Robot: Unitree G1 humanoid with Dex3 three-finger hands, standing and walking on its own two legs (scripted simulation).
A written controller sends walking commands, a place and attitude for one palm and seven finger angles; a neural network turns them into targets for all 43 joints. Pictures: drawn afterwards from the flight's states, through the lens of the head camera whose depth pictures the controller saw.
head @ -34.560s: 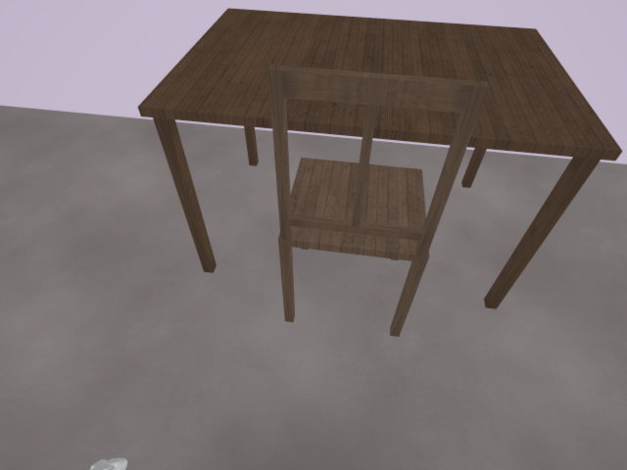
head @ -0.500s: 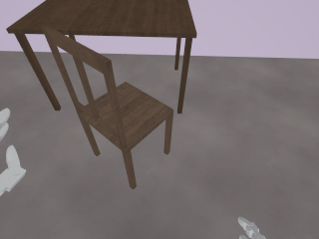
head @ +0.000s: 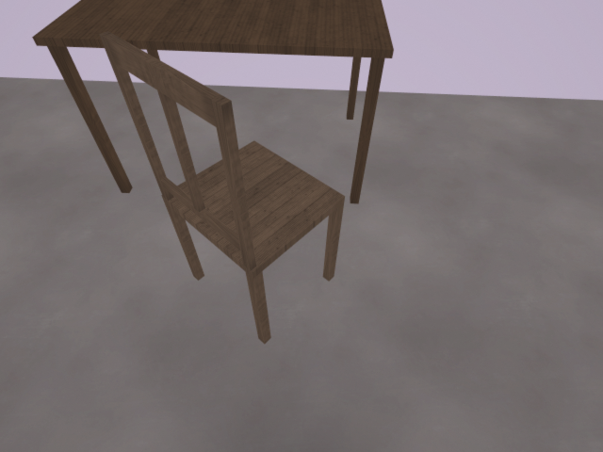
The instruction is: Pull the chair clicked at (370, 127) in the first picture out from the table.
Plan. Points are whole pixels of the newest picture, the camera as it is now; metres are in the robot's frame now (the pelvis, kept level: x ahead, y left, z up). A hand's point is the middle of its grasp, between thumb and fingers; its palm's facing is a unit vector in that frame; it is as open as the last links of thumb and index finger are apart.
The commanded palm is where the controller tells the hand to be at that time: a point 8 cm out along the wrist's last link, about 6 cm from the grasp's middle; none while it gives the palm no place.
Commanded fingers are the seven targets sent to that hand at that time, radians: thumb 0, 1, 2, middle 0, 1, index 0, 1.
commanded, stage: let the arm hang, fingers relaxed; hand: left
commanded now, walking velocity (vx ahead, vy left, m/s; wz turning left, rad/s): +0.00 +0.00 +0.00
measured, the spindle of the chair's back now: (185, 158) +0.72 +0.31 -0.07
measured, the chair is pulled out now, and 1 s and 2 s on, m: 0.46 0.46 0.46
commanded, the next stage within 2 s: look to check the result in 0.58 s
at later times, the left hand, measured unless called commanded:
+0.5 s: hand out of the picture -0.02 +0.13 -0.17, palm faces +0.02 -0.99 -0.14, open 7.4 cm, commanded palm none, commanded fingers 0.00 0.90 0.90 -0.20 -0.30 -0.20 -0.30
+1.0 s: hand out of the picture -0.02 +0.13 -0.17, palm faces +0.04 -0.98 -0.17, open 7.4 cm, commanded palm none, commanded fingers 0.00 0.90 0.90 -0.20 -0.30 -0.20 -0.30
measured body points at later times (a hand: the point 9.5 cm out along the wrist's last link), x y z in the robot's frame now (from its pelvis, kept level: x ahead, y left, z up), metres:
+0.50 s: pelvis +0.00 -0.02 +0.00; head +0.00 -0.02 +0.45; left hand -0.02 +0.18 -0.16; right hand -0.04 -0.22 -0.17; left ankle +0.02 +0.10 -0.74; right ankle -0.01 -0.12 -0.74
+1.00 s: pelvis +0.00 -0.03 +0.00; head +0.01 -0.04 +0.45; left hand -0.02 +0.18 -0.16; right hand -0.03 -0.23 -0.17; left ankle +0.02 +0.10 -0.74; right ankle -0.01 -0.12 -0.74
